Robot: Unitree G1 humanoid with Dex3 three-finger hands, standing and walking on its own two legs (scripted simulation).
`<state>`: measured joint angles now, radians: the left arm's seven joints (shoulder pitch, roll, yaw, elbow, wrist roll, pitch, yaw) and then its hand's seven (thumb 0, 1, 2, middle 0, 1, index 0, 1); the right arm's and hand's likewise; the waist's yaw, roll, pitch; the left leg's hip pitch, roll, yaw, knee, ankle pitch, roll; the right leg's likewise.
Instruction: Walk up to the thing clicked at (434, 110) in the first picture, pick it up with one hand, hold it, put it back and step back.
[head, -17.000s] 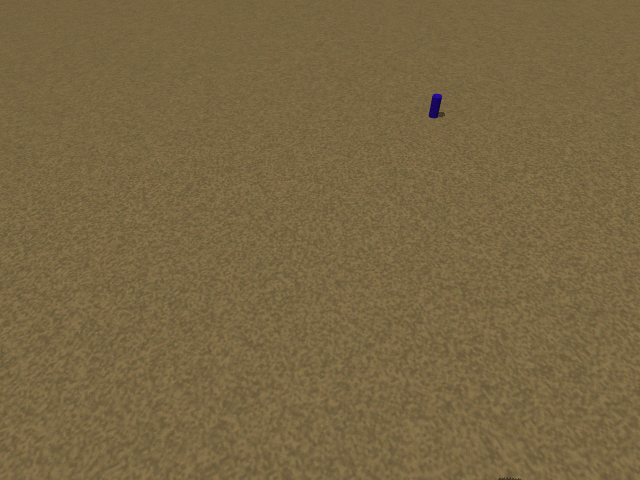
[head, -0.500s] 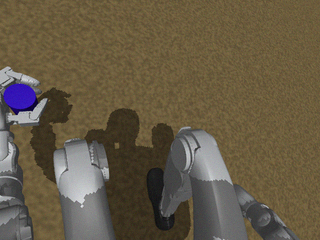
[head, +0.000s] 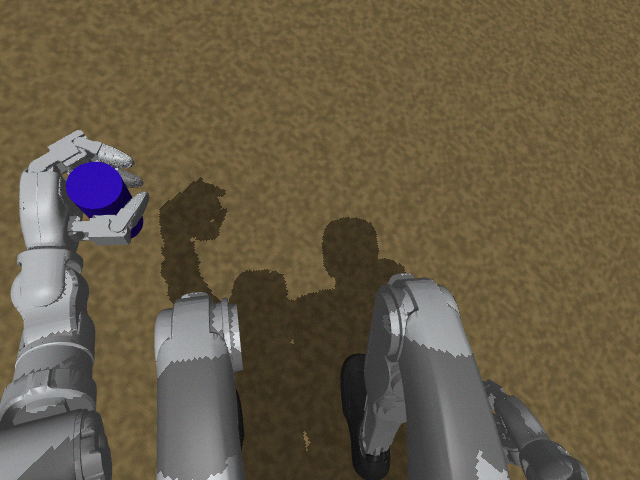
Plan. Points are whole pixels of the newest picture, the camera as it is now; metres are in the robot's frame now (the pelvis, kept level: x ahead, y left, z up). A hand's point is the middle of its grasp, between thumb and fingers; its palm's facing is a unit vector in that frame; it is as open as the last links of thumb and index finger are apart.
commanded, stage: settle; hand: left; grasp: from the side
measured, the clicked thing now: (110, 205) +0.43 +0.26 -0.09
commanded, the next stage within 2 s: lift in 0.60 s
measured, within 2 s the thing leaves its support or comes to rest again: neither
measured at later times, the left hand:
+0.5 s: hand (100, 190) +0.42 +0.24 -0.01, palm faces +0.11 -0.99 -0.06, open 7.1 cm
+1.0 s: hand (94, 174) +0.42 +0.24 +0.03, palm faces +0.10 -0.99 -0.05, open 7.1 cm
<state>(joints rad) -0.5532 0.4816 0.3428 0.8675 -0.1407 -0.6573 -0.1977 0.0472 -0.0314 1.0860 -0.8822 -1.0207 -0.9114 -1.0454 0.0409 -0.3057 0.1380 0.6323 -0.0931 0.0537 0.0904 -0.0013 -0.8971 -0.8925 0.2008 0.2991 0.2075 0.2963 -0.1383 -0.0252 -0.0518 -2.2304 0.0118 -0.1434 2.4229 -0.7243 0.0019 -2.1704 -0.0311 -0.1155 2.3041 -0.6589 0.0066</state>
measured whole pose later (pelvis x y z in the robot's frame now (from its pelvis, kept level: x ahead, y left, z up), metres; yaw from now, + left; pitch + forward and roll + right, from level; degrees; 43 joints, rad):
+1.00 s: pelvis +0.00 +0.00 +0.05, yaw +4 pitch +33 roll -4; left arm -0.55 0.38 0.35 0.83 -0.14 -0.58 -0.25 0.05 -0.03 1.09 -0.88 -1.03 -0.91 -1.06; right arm 0.12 -0.29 0.04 0.64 -0.03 0.01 0.04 0.00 -0.92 -0.90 0.20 0.30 0.21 0.30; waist -0.12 0.00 -0.16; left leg -2.10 0.01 -0.07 2.23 -0.71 0.00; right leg -2.07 -0.04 -0.05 2.17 -0.67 0.00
